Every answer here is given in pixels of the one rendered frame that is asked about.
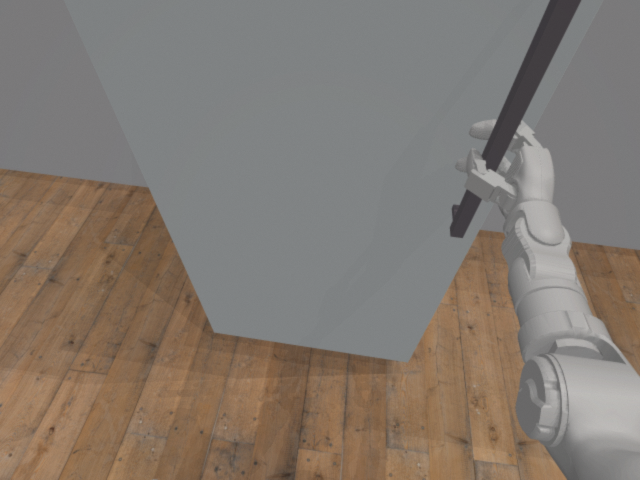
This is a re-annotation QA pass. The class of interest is right robot forearm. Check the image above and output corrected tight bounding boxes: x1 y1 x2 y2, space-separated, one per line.
501 200 640 378

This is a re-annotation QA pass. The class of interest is right robot hand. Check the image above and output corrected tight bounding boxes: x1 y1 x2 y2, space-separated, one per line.
455 119 555 219

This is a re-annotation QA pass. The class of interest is fridge door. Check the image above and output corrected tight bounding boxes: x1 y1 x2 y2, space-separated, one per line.
64 0 603 363

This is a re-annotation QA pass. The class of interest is handle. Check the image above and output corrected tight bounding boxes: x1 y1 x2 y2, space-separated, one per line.
450 0 581 238

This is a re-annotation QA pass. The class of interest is right robot upper arm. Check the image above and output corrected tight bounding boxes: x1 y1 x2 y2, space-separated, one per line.
515 353 640 480

